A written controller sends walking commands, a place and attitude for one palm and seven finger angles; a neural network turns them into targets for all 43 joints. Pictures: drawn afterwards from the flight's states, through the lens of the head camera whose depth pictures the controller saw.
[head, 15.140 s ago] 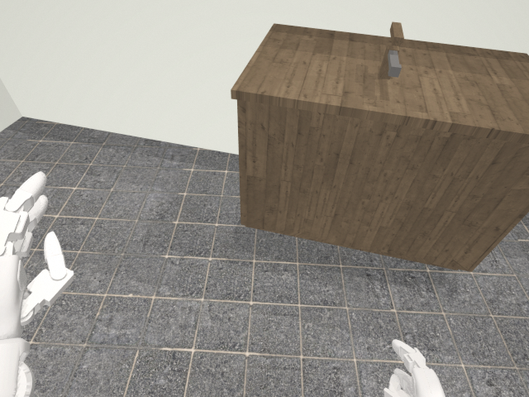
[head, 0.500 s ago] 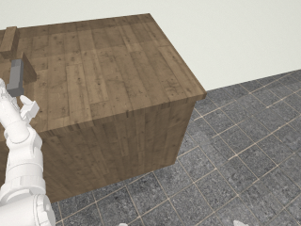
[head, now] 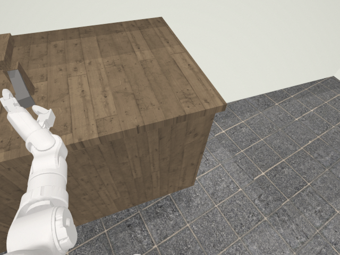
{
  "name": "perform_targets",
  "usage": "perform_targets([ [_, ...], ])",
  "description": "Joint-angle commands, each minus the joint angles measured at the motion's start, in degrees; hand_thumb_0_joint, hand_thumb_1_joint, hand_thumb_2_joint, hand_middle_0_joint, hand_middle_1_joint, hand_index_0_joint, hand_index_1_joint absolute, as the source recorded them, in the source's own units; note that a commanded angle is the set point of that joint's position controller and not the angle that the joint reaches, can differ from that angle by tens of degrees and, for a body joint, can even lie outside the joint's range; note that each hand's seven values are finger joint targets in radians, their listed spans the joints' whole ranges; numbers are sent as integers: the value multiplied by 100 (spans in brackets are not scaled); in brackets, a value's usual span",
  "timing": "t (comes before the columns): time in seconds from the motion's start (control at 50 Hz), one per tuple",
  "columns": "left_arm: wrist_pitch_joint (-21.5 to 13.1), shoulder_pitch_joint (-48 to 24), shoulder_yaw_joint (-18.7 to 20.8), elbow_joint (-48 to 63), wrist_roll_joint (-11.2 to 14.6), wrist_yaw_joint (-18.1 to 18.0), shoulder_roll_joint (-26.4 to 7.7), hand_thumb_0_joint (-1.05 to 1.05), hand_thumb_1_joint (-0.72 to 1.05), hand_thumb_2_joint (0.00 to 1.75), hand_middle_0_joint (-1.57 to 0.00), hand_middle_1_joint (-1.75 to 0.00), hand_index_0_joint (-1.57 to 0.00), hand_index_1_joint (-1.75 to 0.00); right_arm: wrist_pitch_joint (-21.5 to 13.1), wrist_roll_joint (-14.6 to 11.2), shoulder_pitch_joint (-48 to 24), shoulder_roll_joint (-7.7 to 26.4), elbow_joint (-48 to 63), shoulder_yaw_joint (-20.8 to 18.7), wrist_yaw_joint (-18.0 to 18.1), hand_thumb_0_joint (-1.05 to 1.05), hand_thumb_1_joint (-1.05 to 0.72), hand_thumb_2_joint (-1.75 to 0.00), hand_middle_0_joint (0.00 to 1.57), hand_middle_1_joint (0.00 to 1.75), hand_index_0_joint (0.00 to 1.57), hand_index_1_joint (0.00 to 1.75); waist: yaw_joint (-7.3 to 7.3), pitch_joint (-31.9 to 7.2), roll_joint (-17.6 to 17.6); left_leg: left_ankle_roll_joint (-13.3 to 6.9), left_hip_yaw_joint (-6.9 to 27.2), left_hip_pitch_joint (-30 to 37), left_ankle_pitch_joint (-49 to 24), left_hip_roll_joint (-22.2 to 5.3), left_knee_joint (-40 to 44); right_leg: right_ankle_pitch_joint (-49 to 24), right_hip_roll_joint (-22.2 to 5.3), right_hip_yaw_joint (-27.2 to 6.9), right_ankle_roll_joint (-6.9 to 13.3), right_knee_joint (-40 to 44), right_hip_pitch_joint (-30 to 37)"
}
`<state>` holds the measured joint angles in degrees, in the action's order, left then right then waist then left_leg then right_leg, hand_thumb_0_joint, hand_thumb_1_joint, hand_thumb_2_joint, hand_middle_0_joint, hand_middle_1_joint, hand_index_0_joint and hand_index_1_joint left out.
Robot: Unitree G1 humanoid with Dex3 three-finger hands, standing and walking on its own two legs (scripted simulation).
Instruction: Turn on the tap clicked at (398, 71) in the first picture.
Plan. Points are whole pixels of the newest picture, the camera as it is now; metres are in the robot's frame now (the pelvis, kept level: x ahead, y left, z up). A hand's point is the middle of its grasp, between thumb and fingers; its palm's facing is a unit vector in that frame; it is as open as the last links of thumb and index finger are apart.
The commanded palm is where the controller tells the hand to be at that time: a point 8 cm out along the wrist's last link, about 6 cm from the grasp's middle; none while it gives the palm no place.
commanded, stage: push the lever round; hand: left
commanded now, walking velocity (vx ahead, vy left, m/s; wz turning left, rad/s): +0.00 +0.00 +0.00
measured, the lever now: (25, 99) +0.45 +0.36 +0.12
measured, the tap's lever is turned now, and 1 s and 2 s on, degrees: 16 52 78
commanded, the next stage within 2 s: lift the hand up off the lever in 1.54 s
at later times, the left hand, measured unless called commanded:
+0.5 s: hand (68, 103) +0.45 +0.26 +0.10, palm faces +0.81 -0.58 -0.07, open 8.0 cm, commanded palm +0.41 +0.28 +0.10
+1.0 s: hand (82, 91) +0.50 +0.24 +0.10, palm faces +0.85 -0.52 -0.13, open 8.2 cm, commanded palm +0.45 +0.26 +0.10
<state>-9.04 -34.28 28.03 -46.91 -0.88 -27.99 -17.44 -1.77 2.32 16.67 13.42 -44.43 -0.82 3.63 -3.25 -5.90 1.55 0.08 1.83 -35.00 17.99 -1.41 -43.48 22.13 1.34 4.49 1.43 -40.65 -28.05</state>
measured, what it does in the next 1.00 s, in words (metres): stands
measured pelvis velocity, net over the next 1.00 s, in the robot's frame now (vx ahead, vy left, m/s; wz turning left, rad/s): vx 0.01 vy -0.02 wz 0.00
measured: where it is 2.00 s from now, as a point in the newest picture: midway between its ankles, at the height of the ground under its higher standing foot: outside the picture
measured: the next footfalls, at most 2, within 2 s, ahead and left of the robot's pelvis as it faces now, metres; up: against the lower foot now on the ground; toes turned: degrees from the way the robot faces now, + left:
none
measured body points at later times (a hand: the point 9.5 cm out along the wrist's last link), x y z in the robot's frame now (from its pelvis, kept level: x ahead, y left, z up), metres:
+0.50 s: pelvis +0.00 -0.01 -0.01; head +0.04 +0.00 +0.44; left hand +0.41 +0.29 +0.11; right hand +0.04 -0.27 -0.13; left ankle +0.03 +0.12 -0.71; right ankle -0.02 -0.11 -0.71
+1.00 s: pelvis +0.01 -0.02 -0.01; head +0.07 -0.01 +0.44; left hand +0.45 +0.26 +0.11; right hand +0.01 -0.28 -0.14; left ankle +0.03 +0.12 -0.71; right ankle -0.02 -0.11 -0.71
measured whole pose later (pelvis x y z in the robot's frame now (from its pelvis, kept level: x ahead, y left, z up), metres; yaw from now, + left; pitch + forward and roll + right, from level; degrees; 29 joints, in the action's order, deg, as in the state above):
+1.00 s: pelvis +0.01 -0.02 -0.01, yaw +0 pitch +16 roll -2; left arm -7.3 -53.9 33.1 -65.9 -9.9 -47.8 -18.8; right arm 0.4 6.1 20.7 13.4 -46.4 -2.1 -1.2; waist -8.2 -8.7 2.6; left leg 1.2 2.7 -42.7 19.0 -2.3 -45.9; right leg 23.6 2.3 5.2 2.7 -43.7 -35.9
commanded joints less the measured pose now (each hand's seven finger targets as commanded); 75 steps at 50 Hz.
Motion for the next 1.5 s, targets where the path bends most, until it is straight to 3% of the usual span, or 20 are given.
perform_targets([
  [0.0, -452, -2509, -222, 1270, -227, -153, -1244, 0, 90, 90, -15, -15, -15, -15, -159, 48, 175, 856, 515, -281, 22, 0, -90, -90, 20, 30, 20, 30, -145, -1723, 271, -175, 93, 1410, -1356, 97, 391, -1705, 72, -278, -34, 501, 247],
  [0.06, -424, -2648, -105, 1072, -306, -289, -1393, 0, 90, 90, -15, -15, -15, -15, -107, 59, 179, 871, 493, -289, 26, 0, -90, -90, 20, 30, 20, 30, -169, -1618, 226, -189, 82, 1225, -1140, 98, 420, -1560, 49, -295, -49, 521, 228],
  [0.08, -444, -2934, -278, 1165, -342, -328, -1229, 0, 90, 90, -15, -15, -15, -15, -107, 67, 166, 850, 488, -286, 12, 0, -90, -90, 20, 30, 20, 30, -242, -1619, 372, -188, 79, 1300, -1084, 101, 417, -1506, 46, -294, -54, 529, 125],
  [0.1, -454, -2885, -167, 1111, -371, -398, -1304, 0, 90, 90, -15, -15, -15, -15, -111, 84, 203, 853, 478, -304, 2, 0, -90, -90, 20, 30, 20, 30, -183, -1708, 409, -182, 89, 1332, -1096, 101, 420, -1484, 58, -291, -38, 521, 143],
  [0.22, -476, -3121, -263, 790, -493, -708, -1104, 0, 90, 90, -15, -15, -15, -15, -89, 138, 244, 850, 418, -321, -54, 0, -90, -90, 20, 30, 20, 30, -284, -1640, 265, -200, 91, 1225, -938, 103, 383, -1315, 67, -272, -49, 527, -4],
  [0.28, -516, -3378, -111, 603, -578, -846, -1297, 0, 90, 90, -15, -15, -15, -15, -64, 175, 324, 857, 373, -330, -66, 0, -90, -90, 20, 30, 20, 30, -317, -1712, 249, -204, 105, 1144, -910, 103, 352, -1291, 47, -282, -51, 501, -14],
  [0.32, -519, -3589, -266, 463, -626, -926, -1097, 0, 90, 90, -15, -15, -15, -15, -59, 205, 344, 841, 350, -319, -94, 0, -90, -90, 20, 30, 20, 30, -381, -1690, 295, -205, 90, 1151, -939, 107, 325, -1306, 47, -272, -55, 484, -111],
  [0.44, -525, -3846, -112, 109, -753, -1197, -1169, 0, 90, 90, -15, -15, -15, -15, -18, 272, 470, 858, 288, -353, -163, 0, -90, -90, 20, 30, 20, 30, -406, -1807, 353, -185, 121, 1133, -987, 87, 283, -1229, 59, -229, -44, 425, -232],
  [0.5, -494, -4027, -43, -114, -796, -1343, -1240, 0, 90, 90, -15, -15, -15, -15, -3, 307, 547, 865, 275, -352, -209, 0, -90, -90, 20, 30, 20, 30, -441, -1871, 141, -205, 109, 973, -958, 92, 233, -1237, 62, -238, -68, 406, -218],
  [0.54, -467, -4090, 25, -126, -855, -1406, -1321, 0, 90, 90, -15, -15, -15, -15, 30, 329, 589, 869, 269, -356, -227, 0, -90, -90, 20, 30, 20, 30, -416, -1978, 392, -195, 90, 1015, -1032, 97, 211, -1280, 57, -249, -58, 387, -220],
  [0.62, -385, -4174, -106, -372, -908, -1530, -1100, 0, 90, 90, -15, -15, -15, -15, 46, 340, 659, 856, 261, -360, -299, 0, -90, -90, 20, 30, 20, 30, -499, -1882, 204, -206, 78, 927, -1065, 78, 182, -1290, 72, -211, -69, 390, -295],
  [0.76, -262, -4559, 16, -588, -997, -1753, -1241, 0, 90, 90, -15, -15, -15, -15, 61, 374, 807, 884, 160, -379, -375, 0, -90, -90, 20, 30, 20, 30, -602, -1955, 237, -221, 80, 815, -1086, 66, 131, -1320, 56, -218, -93, 374, -359],
  [0.88, -78, -4588, 224, -784, -1051, -1912, -1401, 0, 90, 90, -15, -15, -15, -15, 79, 404, 932, 880, 151, -385, -433, 0, -90, -90, 20, 30, 20, 30, -571, -2068, 153, -254, 8, 663, -1242, 81, 67, -1603, 47, -234, -128, 373, -197],
  [1.08, -98, -4488, 455, -653, -1120, -1832, -1816, 0, 90, 90, -15, -15, -15, -15, 100, 374, 1130, 892, 234, -399, -448, 0, -90, -90, 20, 30, 20, 30, -530, -2306, 139, -278, -81, 547, -1485, 77, -23, -2183, 4, -304, -187, 321, 159],
  [1.22, -162, -4481, 393, -359, -1086, -1747, -1719, 0, 90, 90, -15, -15, -15, -15, 95, 370, 1181, 881, 211, -419, -474, 0, -90, -90, 20, 30, 20, 30, -560, -2399, 296, -270, -92, 810, -1834, 71, -93, -2548, 22, -279, -190, 279, 202],
  [1.26, -146, -4553, 214, -427, -1088, -1721, -1510, 0, 90, 90, -15, -15, -15, -15, 86, 373, 1189, 881, 151, -420, -485, 0, -90, -90, 20, 30, 20, 30, -635, -2222, 491, -254, -54, 980, -1940, 54, -97, -2390, 58, -231, -148, 277, -68],
  [1.3, -154, -4804, 198, -421, -1098, -1737, -1556, 0, 90, 90, -15, -15, -15, -15, 76, 396, 1222, 922, 104, -424, -487, 0, -90, -90, 20, 30, 20, 30, -700, -2206, 405, -253, -16, 993, -1909, 45, -94, -2314, 64, -220, -147, 281, -145],
  [1.34, -171, -4757, 404, -335, -1084, -1765, -1780, 0, 90, 90, -15, -15, -15, -15, 80, 403, 1228, 934, 105, -440, -481, 0, -90, -90, 20, 30, 20, 30, -617, -2403, 534, -242, -11, 1076, -1993, 51, -108, -2355, 63, -229, -130, 252, -66],
  [1.4, -96, -4725, 291, -661, -1121, -1765, -1628, 0, 90, 90, -15, -15, -15, -15, 89, 419, 1256, 926, 88, -420, -504, 0, -90, -90, 20, 30, 20, 30, -692, -2206, 300, -252, -13, 927, -1993, 49, -131, -2369, 77, -194, -147, 241, -159],
  [1.48, -54, -5112, 270, -771, -1206, -1802, -1765, 0, 90, 90, -15, -15, -15, -15, 101, 425, 1307, 956, 92, -409, -498, 0, -90, -90, 20, 30, 20, 30, -782, -2230, 395, -243, 41, 930, -1911, 24, -123, -2163, 75, -196, -133, 232, -350],
])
